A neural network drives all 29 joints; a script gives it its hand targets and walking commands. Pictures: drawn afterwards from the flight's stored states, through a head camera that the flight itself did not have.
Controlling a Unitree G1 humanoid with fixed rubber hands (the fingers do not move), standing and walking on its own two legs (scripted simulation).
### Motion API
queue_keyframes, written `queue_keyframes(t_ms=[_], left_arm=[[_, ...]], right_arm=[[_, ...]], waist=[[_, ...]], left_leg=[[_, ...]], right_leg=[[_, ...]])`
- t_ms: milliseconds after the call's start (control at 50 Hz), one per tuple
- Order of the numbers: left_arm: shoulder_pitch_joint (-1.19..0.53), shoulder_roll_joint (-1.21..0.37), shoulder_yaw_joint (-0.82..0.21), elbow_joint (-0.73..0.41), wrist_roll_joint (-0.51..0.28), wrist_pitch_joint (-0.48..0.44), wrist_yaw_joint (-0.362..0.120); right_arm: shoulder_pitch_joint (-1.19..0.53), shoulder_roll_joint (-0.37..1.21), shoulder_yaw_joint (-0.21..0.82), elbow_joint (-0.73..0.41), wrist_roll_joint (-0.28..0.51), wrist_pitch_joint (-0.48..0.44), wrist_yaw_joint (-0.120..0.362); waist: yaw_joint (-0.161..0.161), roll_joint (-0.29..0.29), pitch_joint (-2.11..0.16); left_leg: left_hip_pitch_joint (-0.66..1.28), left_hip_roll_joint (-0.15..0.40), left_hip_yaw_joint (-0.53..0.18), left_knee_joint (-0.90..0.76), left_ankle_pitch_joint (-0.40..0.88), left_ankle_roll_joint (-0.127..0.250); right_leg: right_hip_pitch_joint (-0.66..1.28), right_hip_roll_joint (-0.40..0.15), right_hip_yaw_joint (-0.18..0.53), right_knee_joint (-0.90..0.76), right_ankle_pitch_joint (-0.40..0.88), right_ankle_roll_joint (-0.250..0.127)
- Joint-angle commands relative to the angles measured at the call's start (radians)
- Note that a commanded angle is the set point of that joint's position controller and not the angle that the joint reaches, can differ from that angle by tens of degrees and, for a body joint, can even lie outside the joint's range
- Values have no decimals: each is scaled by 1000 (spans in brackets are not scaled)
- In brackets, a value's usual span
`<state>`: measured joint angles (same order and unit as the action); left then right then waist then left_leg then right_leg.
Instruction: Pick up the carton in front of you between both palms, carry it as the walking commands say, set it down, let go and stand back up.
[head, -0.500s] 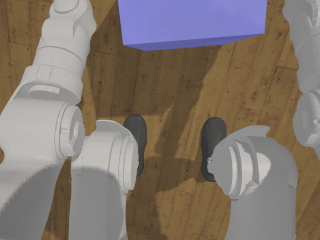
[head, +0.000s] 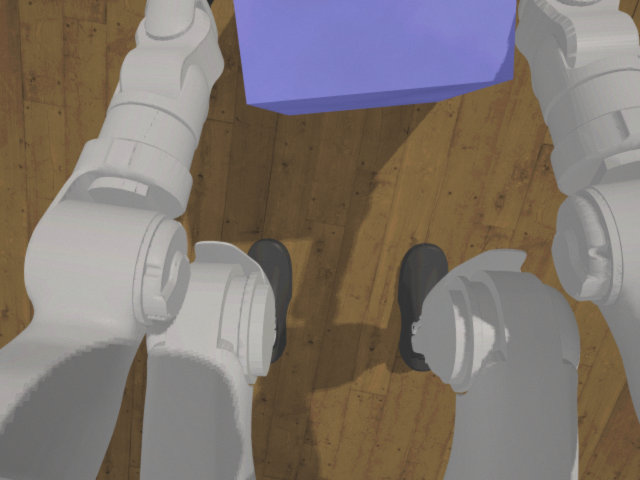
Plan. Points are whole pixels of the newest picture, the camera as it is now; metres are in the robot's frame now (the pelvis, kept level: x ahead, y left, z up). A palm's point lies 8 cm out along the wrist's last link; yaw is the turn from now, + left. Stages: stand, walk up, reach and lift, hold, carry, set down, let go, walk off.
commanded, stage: reach and lift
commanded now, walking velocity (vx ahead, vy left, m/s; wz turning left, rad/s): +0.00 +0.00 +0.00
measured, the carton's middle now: (362, 0) +0.55 -0.02 -0.25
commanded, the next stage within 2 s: none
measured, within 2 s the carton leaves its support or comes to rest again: leaves its support in 0.32 s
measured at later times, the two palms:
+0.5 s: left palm out of the picture +0.54 +0.13 -0.10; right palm out of the picture +0.54 -0.17 -0.11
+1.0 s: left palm out of the picture +0.50 +0.13 +0.07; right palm out of the picture +0.49 -0.17 +0.07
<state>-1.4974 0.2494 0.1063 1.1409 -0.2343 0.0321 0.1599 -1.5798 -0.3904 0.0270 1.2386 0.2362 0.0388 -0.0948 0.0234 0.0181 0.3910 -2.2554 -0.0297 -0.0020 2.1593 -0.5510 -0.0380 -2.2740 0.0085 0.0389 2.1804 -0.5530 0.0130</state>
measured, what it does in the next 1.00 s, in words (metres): rises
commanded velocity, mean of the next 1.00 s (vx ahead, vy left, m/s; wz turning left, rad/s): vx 0.00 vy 0.00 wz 0.00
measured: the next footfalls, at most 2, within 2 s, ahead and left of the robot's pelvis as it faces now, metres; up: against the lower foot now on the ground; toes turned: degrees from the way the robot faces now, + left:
none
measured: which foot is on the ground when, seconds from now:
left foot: down 0.00-1.00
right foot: down 0.00-1.00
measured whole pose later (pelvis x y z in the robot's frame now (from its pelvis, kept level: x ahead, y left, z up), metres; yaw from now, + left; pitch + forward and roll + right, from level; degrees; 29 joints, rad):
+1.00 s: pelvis +0.00 +0.01 +0.13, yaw -3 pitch +43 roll +1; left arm -1.02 -0.04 0.51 0.61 0.21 0.41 0.06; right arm -1.07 -0.02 -0.45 0.69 -0.24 0.40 -0.02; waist 0.01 0.01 -0.16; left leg -1.99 -0.06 -0.05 1.73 -0.49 -0.05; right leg -2.01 0.04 0.05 1.72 -0.46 0.03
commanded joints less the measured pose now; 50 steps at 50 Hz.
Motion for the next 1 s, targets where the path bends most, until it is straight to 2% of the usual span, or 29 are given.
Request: queue_keyframes(t_ms=[0,20,60,100,140,200,260,320,360,380,400,420,440,460,520,580,640,720,800,880,980], left_arm=[[-312,-66,-4,-114,36,-14,-17],[-370,-199,-41,-130,39,-10,-40],[-482,-497,-87,-129,55,12,-116],[-536,-713,-91,-158,91,47,-197],[-545,-807,-82,-195,116,80,-255],[-531,-904,-92,-258,102,111,-296],[-541,-1008,-144,-325,54,130,-306],[-540,-1108,-210,-425,-3,153,-304],[-538,-1152,-238,-494,-14,181,-310],[-540,-1176,-250,-523,-10,196,-313],[-537,-1187,-264,-558,-2,208,-310],[-530,-1193,-272,-587,10,218,-309],[-530,-1182,-272,-601,28,222,-308],[-491,-1207,-268,-592,49,239,-309],[-408,-1211,-221,-532,119,270,-318],[-344,-1194,-92,-403,236,294,-324],[-314,-1166,17,-337,328,305,-326],[-327,-1190,37,-349,356,310,-336],[-331,-1252,-15,-385,333,330,-353],[-303,-1319,-97,-440,295,353,-368],[-217,-1369,-199,-506,250,373,-371]], right_arm=[[-345,115,34,-103,-11,-7,37],[-391,254,68,-117,-7,-4,61],[-478,561,105,-122,-28,16,135],[-488,779,95,-140,-71,49,210],[-450,891,63,-163,-96,78,259],[-443,983,65,-236,-88,104,295],[-465,1058,111,-354,-45,117,303],[-524,1131,188,-532,-2,129,286],[-532,1177,217,-636,-8,154,276],[-521,1191,221,-669,-23,171,275],[-501,1232,226,-693,-38,186,264],[-463,1252,221,-703,-58,203,257],[-408,1290,204,-701,-73,215,250],[-376,1280,194,-664,-101,229,252],[-248,1341,125,-556,-168,273,268],[-201,1347,19,-419,-246,299,289],[-209,1330,-70,-354,-307,308,305],[-212,1325,-129,-351,-352,310,313],[-189,1345,-130,-377,-370,323,315],[-158,1387,-71,-445,-349,339,326],[-97,1451,44,-540,-288,358,336]], waist=[[31,-67,-1187],[26,-67,-1185],[21,-74,-1141],[17,-81,-1085],[16,-76,-1066],[6,-64,-1137],[3,-39,-1346],[1,-61,-1655],[-8,-90,-1835],[-22,-104,-1894],[-20,-110,-1927],[-33,-113,-1931],[-47,-114,-1921],[-30,-80,-1840],[-22,-80,-1655],[15,-81,-1418],[41,-90,-1323],[21,-81,-1378],[-16,-45,-1481],[-35,-9,-1600],[-27,-5,-1686]], left_leg=[[615,-50,59,-143,276,-3],[603,-58,60,-144,276,2],[572,-72,64,-133,263,7],[544,-85,75,-116,231,7],[510,-91,86,-105,223,11],[548,-96,96,-89,267,22],[620,-100,108,-76,366,23],[696,-108,112,-76,493,17],[688,-116,114,-91,531,10],[669,-120,114,-104,530,7],[650,-127,122,-121,525,3],[632,-132,121,-135,511,3],[678,-132,118,-145,476,8],[631,-134,121,-179,436,1],[558,-141,114,-267,312,6],[510,-139,112,-350,143,19],[508,-137,103,-419,73,32],[552,-137,96,-482,64,31],[640,-141,93,-539,82,20],[758,-145,92,-584,147,8],[886,-145,82,-640,245,2]], right_leg=[[600,39,-44,-163,227,13],[603,50,-45,-166,236,10],[588,71,-49,-157,236,3],[562,86,-59,-145,214,-4],[532,93,-71,-135,213,-7],[522,99,-86,-128,246,-10],[616,102,-92,-120,348,-12],[803,107,-95,-114,504,-9],[947,110,-95,-119,602,-7],[987,113,-99,-129,631,-5],[998,121,-105,-142,635,-1],[1006,126,-109,-159,632,2],[911,136,-120,-192,524,2],[901,132,-114,-218,504,0],[798,142,-120,-283,394,4],[646,143,-117,-376,183,1],[593,146,-112,-442,78,-1],[653,151,-109,-504,77,-5],[742,152,-115,-561,102,-10],[832,155,-120,-603,167,-12],[950,159,-114,-648,265,-2]])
